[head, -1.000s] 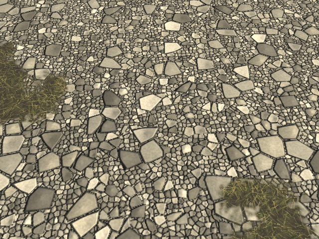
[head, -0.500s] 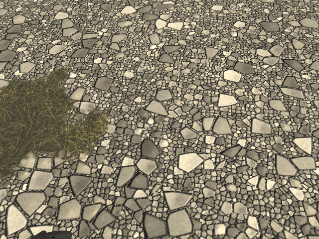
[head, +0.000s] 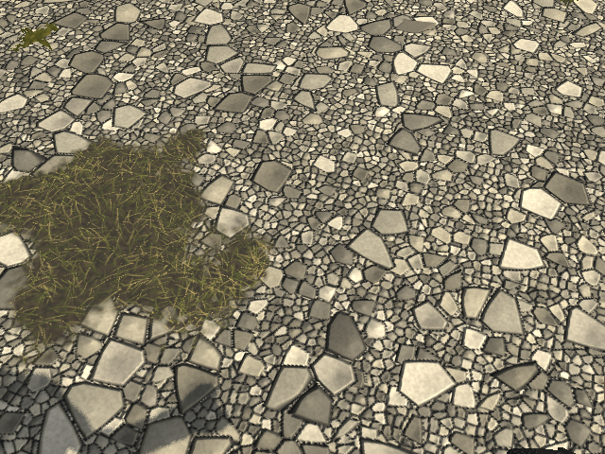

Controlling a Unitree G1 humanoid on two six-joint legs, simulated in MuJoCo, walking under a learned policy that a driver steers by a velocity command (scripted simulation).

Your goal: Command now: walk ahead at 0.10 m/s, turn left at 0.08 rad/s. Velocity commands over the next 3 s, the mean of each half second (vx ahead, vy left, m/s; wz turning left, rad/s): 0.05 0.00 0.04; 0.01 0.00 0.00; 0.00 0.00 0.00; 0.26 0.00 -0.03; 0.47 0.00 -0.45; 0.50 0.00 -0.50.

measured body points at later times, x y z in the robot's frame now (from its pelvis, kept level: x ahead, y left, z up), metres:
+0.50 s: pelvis +0.06 -0.03 +0.00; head +0.07 -0.03 +0.45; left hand +0.13 +0.23 -0.14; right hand +0.16 -0.28 -0.13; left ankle +0.09 +0.10 -0.73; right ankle +0.04 -0.15 -0.73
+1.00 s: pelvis +0.07 -0.03 +0.01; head +0.08 -0.03 +0.46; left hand +0.10 +0.22 -0.14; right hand +0.14 -0.28 -0.14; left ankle +0.09 +0.10 -0.73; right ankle +0.04 -0.15 -0.73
